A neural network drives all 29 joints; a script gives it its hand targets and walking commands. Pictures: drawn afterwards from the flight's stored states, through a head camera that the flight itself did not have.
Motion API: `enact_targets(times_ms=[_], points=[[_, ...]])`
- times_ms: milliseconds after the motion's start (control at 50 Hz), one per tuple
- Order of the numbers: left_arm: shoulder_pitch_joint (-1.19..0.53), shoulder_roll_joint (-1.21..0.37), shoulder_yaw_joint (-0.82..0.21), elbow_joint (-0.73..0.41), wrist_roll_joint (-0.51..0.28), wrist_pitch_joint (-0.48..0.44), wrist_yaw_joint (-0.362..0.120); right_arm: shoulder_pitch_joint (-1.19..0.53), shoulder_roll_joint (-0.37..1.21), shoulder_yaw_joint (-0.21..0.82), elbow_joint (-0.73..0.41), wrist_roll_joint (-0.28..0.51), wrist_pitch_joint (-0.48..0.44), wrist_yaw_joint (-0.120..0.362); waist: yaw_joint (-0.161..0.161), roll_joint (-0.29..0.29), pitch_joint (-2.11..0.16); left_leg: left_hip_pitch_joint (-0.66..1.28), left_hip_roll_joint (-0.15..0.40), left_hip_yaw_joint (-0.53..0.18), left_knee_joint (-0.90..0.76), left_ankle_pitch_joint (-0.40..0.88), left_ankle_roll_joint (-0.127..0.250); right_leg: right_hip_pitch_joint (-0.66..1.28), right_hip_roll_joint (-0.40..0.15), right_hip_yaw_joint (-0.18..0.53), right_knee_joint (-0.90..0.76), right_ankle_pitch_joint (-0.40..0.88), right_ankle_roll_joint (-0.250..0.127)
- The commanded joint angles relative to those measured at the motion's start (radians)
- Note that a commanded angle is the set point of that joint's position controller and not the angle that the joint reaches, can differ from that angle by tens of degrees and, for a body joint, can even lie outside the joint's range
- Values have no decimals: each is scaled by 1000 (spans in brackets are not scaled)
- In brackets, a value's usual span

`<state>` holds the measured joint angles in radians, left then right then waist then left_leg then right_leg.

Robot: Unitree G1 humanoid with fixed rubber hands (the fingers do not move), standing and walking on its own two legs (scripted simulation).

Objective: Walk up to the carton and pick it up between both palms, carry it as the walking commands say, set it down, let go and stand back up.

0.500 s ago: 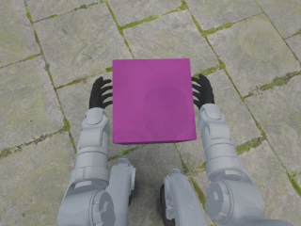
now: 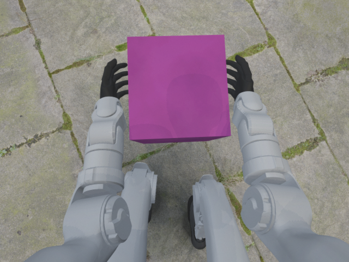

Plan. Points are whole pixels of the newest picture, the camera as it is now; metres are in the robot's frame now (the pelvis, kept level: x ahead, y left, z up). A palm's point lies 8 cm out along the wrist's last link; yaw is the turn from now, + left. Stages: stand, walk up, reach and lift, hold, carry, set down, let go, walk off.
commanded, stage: set down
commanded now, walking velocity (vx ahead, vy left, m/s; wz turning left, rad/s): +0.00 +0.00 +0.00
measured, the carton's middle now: (175, 100) +0.47 +0.03 -0.17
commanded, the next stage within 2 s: none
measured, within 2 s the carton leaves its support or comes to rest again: rests again in 1.94 s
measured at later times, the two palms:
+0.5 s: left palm (118, 97) +0.47 +0.18 -0.17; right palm (228, 95) +0.50 -0.10 -0.17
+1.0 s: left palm (125, 98) +0.49 +0.18 -0.26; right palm (219, 97) +0.52 -0.10 -0.26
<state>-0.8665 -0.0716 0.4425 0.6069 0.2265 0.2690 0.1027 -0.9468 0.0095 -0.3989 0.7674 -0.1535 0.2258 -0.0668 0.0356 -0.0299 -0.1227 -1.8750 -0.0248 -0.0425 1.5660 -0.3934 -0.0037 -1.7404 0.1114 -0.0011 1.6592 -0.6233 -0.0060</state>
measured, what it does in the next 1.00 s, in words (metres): lowers itself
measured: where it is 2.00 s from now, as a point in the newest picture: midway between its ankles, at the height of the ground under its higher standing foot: (171, 219)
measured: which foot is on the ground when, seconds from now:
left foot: down 0.00-1.00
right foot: down 0.00-1.00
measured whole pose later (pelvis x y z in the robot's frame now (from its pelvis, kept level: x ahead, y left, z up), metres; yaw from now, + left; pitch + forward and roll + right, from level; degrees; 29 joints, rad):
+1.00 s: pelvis -0.02 +0.00 -0.12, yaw -2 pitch +43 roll -2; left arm -1.26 0.11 0.42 0.75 0.14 0.29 0.10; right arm -1.33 -0.12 -0.33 0.87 -0.07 0.26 -0.14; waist 0.05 -0.04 0.14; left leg -2.29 -0.02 -0.03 1.94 -0.41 -0.01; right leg -2.15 0.14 -0.02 2.07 -0.68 0.01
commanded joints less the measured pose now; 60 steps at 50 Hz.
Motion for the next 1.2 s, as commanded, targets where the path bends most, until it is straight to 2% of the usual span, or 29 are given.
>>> enact_targets(times_ms=[0, 340, 720, 1020, 1180], points=[[-639, -916, -546, 31, -113, -21, -187, -608, 986, 490, -13, 104, -20, 187, 16, 23, -968, 844, -136, 46, -19, 285, -16, 140, 111, 3, -195, 249, 24], [-777, -839, -523, 57, -149, -16, -210, -750, 953, 485, -7, 131, -10, 158, 35, 22, -998, 678, -132, 76, 127, 290, -21, 74, 117, -4, -54, 269, 28], [-959, -771, -494, 91, -180, -4, -222, -927, 870, 473, 13, 170, 1, 184, 39, 36, -1001, 637, -108, 77, 257, 285, -14, -91, 100, -32, 96, 221, 16], [-1061, -699, -488, 114, -225, -11, -248, -1026, 823, 499, 20, 217, -1, 194, 52, 24, -973, 576, -83, 90, 378, 317, -3, -145, 85, -39, 199, 236, 15], [-1031, -702, -444, 212, -249, -21, -275, -1069, 782, 495, 19, 215, -19, 187, 38, -9, -879, 485, -76, 87, 441, 333, 6, -162, 83, -41, 243, 252, 15]])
